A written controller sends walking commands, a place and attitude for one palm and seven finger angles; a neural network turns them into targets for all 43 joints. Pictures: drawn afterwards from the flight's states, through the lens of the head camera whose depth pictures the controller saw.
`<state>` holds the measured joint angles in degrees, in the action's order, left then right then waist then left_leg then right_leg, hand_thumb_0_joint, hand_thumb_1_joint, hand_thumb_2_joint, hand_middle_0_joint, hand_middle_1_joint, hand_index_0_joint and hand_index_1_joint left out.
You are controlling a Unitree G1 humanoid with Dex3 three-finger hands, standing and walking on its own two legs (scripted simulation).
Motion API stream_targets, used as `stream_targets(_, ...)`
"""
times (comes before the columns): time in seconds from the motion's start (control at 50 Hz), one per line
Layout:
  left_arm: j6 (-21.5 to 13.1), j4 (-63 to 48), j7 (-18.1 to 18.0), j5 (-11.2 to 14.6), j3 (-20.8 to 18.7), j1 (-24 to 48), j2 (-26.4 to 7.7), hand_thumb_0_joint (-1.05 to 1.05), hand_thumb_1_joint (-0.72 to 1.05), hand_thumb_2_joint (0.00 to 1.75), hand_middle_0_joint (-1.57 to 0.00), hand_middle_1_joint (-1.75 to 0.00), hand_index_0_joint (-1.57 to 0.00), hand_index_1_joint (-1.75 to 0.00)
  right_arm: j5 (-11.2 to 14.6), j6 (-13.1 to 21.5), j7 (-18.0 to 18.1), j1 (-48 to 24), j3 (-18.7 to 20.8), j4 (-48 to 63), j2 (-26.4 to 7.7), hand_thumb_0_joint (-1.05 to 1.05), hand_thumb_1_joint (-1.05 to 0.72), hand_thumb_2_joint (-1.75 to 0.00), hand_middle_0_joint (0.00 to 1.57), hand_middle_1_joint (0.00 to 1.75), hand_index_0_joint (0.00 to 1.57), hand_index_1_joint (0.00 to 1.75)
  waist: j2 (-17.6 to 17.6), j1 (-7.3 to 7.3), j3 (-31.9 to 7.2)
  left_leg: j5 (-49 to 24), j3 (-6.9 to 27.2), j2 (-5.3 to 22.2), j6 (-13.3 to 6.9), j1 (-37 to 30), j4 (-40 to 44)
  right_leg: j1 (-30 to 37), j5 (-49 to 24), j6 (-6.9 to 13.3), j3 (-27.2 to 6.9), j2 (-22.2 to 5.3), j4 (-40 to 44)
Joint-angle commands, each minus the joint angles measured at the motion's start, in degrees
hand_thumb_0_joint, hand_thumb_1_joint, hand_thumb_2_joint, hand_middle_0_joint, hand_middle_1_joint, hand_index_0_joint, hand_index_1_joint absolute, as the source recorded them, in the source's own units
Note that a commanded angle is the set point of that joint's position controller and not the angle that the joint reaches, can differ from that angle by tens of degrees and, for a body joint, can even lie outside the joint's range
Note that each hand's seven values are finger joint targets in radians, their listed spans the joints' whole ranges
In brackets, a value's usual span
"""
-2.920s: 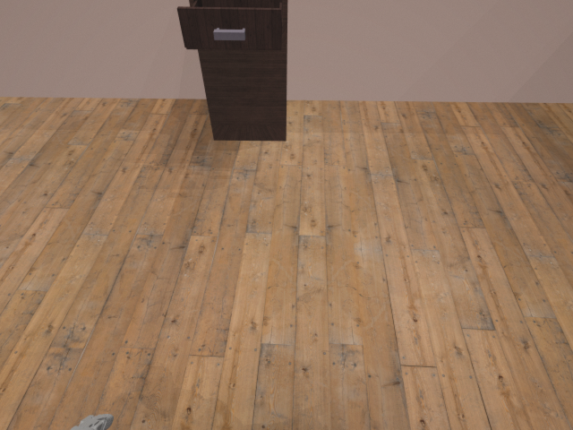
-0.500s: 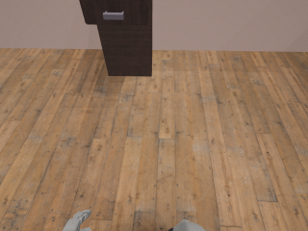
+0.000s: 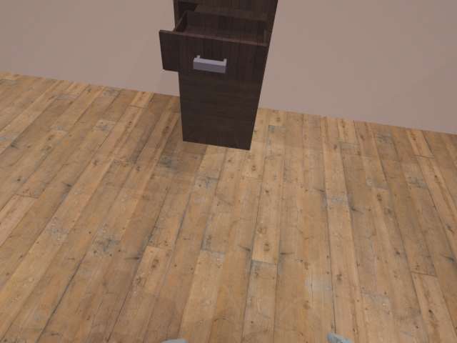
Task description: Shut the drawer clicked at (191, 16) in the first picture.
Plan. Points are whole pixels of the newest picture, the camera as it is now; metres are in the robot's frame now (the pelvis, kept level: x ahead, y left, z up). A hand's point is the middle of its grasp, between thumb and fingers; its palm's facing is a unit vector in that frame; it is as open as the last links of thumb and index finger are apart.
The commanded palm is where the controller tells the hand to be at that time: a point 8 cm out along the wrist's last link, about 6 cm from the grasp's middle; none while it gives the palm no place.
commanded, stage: walk to a spot facing it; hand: left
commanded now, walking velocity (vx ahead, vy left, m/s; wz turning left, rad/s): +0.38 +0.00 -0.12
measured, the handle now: (210, 62) +0.99 +0.17 -0.03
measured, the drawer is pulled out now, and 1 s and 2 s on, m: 0.30 0.30 0.30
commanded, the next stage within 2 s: take the last steps up to it in 0.64 s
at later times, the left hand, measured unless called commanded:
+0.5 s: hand (187, 253) +0.33 +0.12 -0.15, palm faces -0.05 -0.97 -0.23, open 7.4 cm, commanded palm none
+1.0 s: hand (173, 271) +0.29 +0.15 -0.18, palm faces +0.15 -0.98 -0.13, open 7.4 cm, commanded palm none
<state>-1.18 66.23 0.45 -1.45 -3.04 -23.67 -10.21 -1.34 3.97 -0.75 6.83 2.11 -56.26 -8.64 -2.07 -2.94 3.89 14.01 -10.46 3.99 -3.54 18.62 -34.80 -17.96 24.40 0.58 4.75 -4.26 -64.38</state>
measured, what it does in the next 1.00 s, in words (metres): walks ahead: right foot, then left foot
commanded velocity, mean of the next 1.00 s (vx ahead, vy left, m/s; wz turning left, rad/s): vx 0.30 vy -0.01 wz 0.05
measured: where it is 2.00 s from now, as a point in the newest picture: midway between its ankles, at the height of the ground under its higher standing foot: (239, 252)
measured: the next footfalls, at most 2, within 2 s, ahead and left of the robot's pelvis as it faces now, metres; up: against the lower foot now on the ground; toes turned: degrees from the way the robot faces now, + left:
right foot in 0.40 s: +0.30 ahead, -0.16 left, +0.00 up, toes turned -13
left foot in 0.90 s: +0.47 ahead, +0.09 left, +0.00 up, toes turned +14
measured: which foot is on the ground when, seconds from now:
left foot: down 0.00-0.42, up 0.44-0.88, down 0.90-1.00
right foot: up 0.00-0.38, down 0.40-0.90, up 0.92-1.00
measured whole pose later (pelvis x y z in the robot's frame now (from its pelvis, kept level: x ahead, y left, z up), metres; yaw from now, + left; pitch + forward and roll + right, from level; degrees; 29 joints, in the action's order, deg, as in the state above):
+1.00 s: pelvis +0.37 -0.01 +0.00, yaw +4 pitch -2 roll -1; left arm -0.3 65.5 -0.1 -1.4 -2.4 -21.7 -9.5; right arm -1.4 2.6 -0.2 8.1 2.3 -56.7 -9.5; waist -2.2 -2.2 4.4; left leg 13.7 -10.2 3.4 -3.9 19.6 -35.0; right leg -19.4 25.6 0.4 5.7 -5.4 -63.9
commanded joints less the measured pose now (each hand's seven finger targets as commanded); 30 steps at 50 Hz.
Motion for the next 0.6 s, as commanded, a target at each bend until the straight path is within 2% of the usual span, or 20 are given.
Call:
stream_targets(0.0, -1.0, -4.4, 0.5, -0.5, -0.6, 1.1, -1.3, 0.00, 0.90, 0.90, -0.20, -0.30, -0.20, -0.30, 0.3, 0.9, 1.7, 10.8, 1.3, -2.2, -6.6, 0.00, -0.90, -0.90, 0.20, 0.30, 0.20, 0.30, 7.8, 2.87, -0.7, -2.5, 14.6, 14.8, -3.6, -8.5, 24.7, -14.4, -8.6, -1.0, -3.5, -4.6, -4.8)
stream_targets(0.02, -0.5, -4.2, 0.4, -0.4, -0.5, 0.2, -0.9, 0.00, 0.90, 0.90, -0.20, -0.30, -0.20, -0.30, 0.5, 1.0, 1.7, 11.1, 1.1, -2.6, -6.5, 0.00, -0.90, -0.90, 0.20, 0.30, 0.20, 0.30, 8.1, 2.16, -1.5, -3.9, 12.0, 13.9, -3.6, -8.2, 24.9, -13.6, -9.5, -1.3, -3.0, -4.4, -3.2)
stream_targets(0.04, -0.1, -4.5, 0.3, -0.5, -0.8, 0.4, -0.4, 0.00, 0.90, 0.90, -0.20, -0.30, -0.20, -0.30, 0.3, 1.2, 1.8, 11.6, 1.7, -2.4, -5.3, 0.00, -0.90, -0.90, 0.20, 0.30, 0.20, 0.30, 7.6, 2.10, -1.3, -4.4, 11.0, 13.8, -4.3, -8.3, 25.7, -14.5, -10.6, -1.7, -2.9, -4.7, -1.3)
stream_targets(0.06, 0.0, -4.9, 0.4, -0.5, -0.8, 1.6, -0.6, 0.00, 0.90, 0.90, -0.20, -0.30, -0.20, -0.30, 0.4, 1.3, 1.9, 12.5, 1.7, -2.6, -5.6, 0.00, -0.90, -0.90, 0.20, 0.30, 0.20, 0.30, 5.7, 2.17, -0.9, -6.1, 11.0, 13.8, -4.7, -9.1, 26.2, -15.3, -11.8, -2.0, -2.7, -4.8, 0.1)
stream_targets(0.1, 0.4, -5.9, 0.7, -0.5, -0.8, 3.7, -0.2, 0.00, 0.90, 0.90, -0.20, -0.30, -0.20, -0.30, 0.5, 1.4, 1.9, 13.2, 1.7, -3.2, -6.5, 0.00, -0.90, -0.90, 0.20, 0.30, 0.20, 0.30, 6.1, 1.93, 0.4, -6.7, 9.3, 13.9, -5.4, -10.9, 27.1, -17.5, -13.5, -2.5, -2.5, -5.3, 4.3)
stream_targets(0.2, 0.3, -8.8, 1.1, -0.2, -0.6, 13.0, -1.3, 0.00, 0.90, 0.90, -0.20, -0.30, -0.20, -0.30, 0.2, 1.1, 1.7, 16.9, 1.8, -5.6, -7.5, 0.00, -0.90, -0.90, 0.20, 0.30, 0.20, 0.30, 8.2, 3.92, 2.7, -9.9, 5.9, 13.5, -5.3, -15.4, 26.5, -17.4, -15.2, -2.3, 0.1, -4.7, 18.5)
stream_targets(0.26, -0.3, -10.3, 1.2, -0.1, -0.5, 18.0, -1.7, 0.00, 0.90, 0.90, -0.20, -0.30, -0.20, -0.30, -0.3, 0.7, 1.6, 19.6, 2.0, -7.0, -8.0, 0.00, -0.90, -0.90, 0.20, 0.30, 0.20, 0.30, 7.7, 5.44, 3.6, -10.9, 6.1, 14.2, -5.0, -15.8, 24.5, -13.7, -13.2, -1.1, 1.6, -2.6, 25.1)
stream_targets(0.3, -0.7, -10.5, 1.2, -0.1, -0.7, 17.9, -2.0, 0.00, 0.90, 0.90, -0.20, -0.30, -0.20, -0.30, -0.5, 0.4, 1.6, 19.4, 1.9, -7.5, -8.6, 0.00, -0.90, -0.90, 0.20, 0.30, 0.20, 0.30, 8.8, 4.77, 3.5, -11.8, 5.5, 14.4, -4.4, -15.8, 21.7, -9.5, -12.1, -0.1, 2.6, -1.2, 28.5)
stream_targets(0.32, -0.9, -10.0, 1.2, -0.1, -0.8, 15.8, -2.7, 0.00, 0.90, 0.90, -0.20, -0.30, -0.20, -0.30, -0.5, 0.2, 1.6, 18.9, 1.9, -7.6, -8.8, 0.00, -0.90, -0.90, 0.20, 0.30, 0.20, 0.30, 8.3, 3.44, 2.5, -14.0, 4.9, 14.0, -3.8, -14.7, 18.3, -4.6, -11.8, 0.5, 3.6, 0.1, 30.5)
stream_targets(0.34, -1.3, -8.3, 1.2, -0.3, -1.2, 10.8, -3.6, 0.00, 0.90, 0.90, -0.20, -0.30, -0.20, -0.30, -0.3, 0.1, 1.6, 18.6, 1.7, -7.8, -8.9, 0.00, -0.90, -0.90, 0.20, 0.30, 0.20, 0.30, 6.4, 0.99, -0.3, -19.2, 2.8, 11.7, -2.6, -13.7, 11.0, 3.4, -12.7, 1.2, 5.5, 2.4, 33.9)
stream_targets(0.36, -1.9, -5.9, 0.8, -0.5, -1.9, 3.1, -6.5, 0.00, 0.90, 0.90, -0.20, -0.30, -0.20, -0.30, 0.0, 0.2, 1.3, 18.2, 1.6, -7.6, -8.0, 0.00, -0.90, -0.90, 0.20, 0.30, 0.20, 0.30, 1.4, -2.63, -4.1, -19.7, 0.7, 9.0, -0.9, -7.0, -0.4, 16.3, -13.3, 2.5, 3.3, 1.7, 35.7)
stream_targets(0.38, -2.6, -3.5, 0.1, -0.7, -3.5, -5.7, -12.2, 0.00, 0.90, 0.90, -0.20, -0.30, -0.20, -0.30, 0.7, 0.5, 0.8, 18.5, 1.0, -6.4, -5.1, 0.00, -0.90, -0.90, 0.20, 0.30, 0.20, 0.30, -10.0, -5.89, -10.0, -3.8, -2.8, 4.1, 1.5, 6.0, -18.0, 28.7, -8.1, 6.5, -12.8, -12.1, 40.0)
stream_targets(0.4, -2.4, -2.8, -0.2, 0.4, -3.8, -10.3, -16.9, 0.00, 0.90, 0.90, -0.20, -0.30, -0.20, -0.30, 0.8, 0.3, 0.8, 16.2, 0.5, -3.9, -4.2, 0.00, -0.90, -0.90, 0.20, 0.30, 0.20, 0.30, -13.9, -5.66, -11.9, 19.3, 2.3, -1.5, 2.5, 17.4, -33.9, 32.5, -10.5, 11.5, -32.1, -22.6, 48.6)
stream_targets(0.42, -2.4, -3.5, -0.4, 0.8, -3.8, -6.6, -16.4, 0.00, 0.90, 0.90, -0.20, -0.30, -0.20, -0.30, 0.9, 0.0, 0.8, 13.7, 1.1, -3.8, -5.2, 0.00, -0.90, -0.90, 0.20, 0.30, 0.20, 0.30, -10.3, -4.97, -10.7, 16.5, 8.6, 1.1, 1.8, 18.7, -40.8, 26.0, -3.4, 11.8, -32.1, -23.2, 51.1)
stream_targets(0.44, -2.4, -5.5, -0.6, 0.8, -3.0, -0.6, -13.2, 0.00, 0.90, 0.90, -0.20, -0.30, -0.20, -0.30, 0.7, -0.3, 0.8, 12.1, 1.7, -3.6, -4.8, 0.00, -0.90, -0.90, 0.20, 0.30, 0.20, 0.30, -5.8, -2.60, -5.9, 10.6, 10.2, 3.2, 1.8, 20.1, -42.5, 18.9, 1.6, 10.5, -28.0, -21.7, 53.1)
stream_targets(0.46, -2.4, -6.7, -0.9, 0.8, -2.1, 4.4, -9.5, 0.00, 0.90, 0.90, -0.20, -0.30, -0.20, -0.30, 0.4, -0.9, 0.7, 12.3, 1.8, -4.5, -4.2, 0.00, -0.90, -0.90, 0.20, 0.30, 0.20, 0.30, -2.0, 0.15, -2.0, 5.1, 11.0, 5.2, 2.0, 18.1, -40.6, 11.8, -0.2, 8.3, -19.8, -18.9, 53.8)
stream_targets(0.48, -2.8, -7.3, -1.0, 0.5, -1.1, 6.8, -6.7, 0.00, 0.90, 0.90, -0.20, -0.30, -0.20, -0.30, 0.0, -1.5, 0.5, 14.1, 1.4, -5.4, -2.9, 0.00, -0.90, -0.90, 0.20, 0.30, 0.20, 0.30, -3.1, 2.11, -0.2, 2.0, 10.6, 5.7, 2.7, 15.4, -38.1, 6.7, -5.6, 6.5, -13.2, -16.4, 54.7)
stream_targets(0.52, -3.5, -7.0, -1.2, 0.3, -0.3, 7.0, -4.4, 0.00, 0.90, 0.90, -0.20, -0.30, -0.20, -0.30, -0.1, -2.7, 0.4, 17.1, 1.3, -6.6, -1.8, 0.00, -0.90, -0.90, 0.20, 0.30, 0.20, 0.30, -4.4, 4.29, 0.1, -0.1, 9.6, 5.3, 3.7, 12.8, -33.8, 4.2, -14.4, 5.6, -5.1, -14.0, 55.2)
stream_targets(0.54, -3.7, -6.8, -1.2, 0.3, -0.1, 6.5, -4.3, 0.00, 0.90, 0.90, -0.20, -0.30, -0.20, -0.30, -0.1, -3.0, 0.4, 17.4, 1.2, -6.9, -1.6, 0.00, -0.90, -0.90, 0.20, 0.30, 0.20, 0.30, -4.9, 4.66, 0.1, -1.0, 9.2, 5.0, 4.0, 12.9, -32.2, 4.2, -16.7, 5.5, -3.0, -13.3, 55.4)
stream_targets(0.58, -4.2, -6.4, -1.4, 0.2, -0.3, 5.5, -3.8, 0.00, 0.90, 0.90, -0.20, -0.30, -0.20, -0.30, -0.2, -3.5, 0.0, 16.3, 1.5, -6.0, -0.9, 0.00, -0.90, -0.90, 0.20, 0.30, 0.20, 0.30, -3.3, 5.04, 0.6, -3.2, 8.8, 4.9, 4.4, 14.5, -29.1, 5.4, -20.9, 5.6, 0.2, -13.2, 55.7)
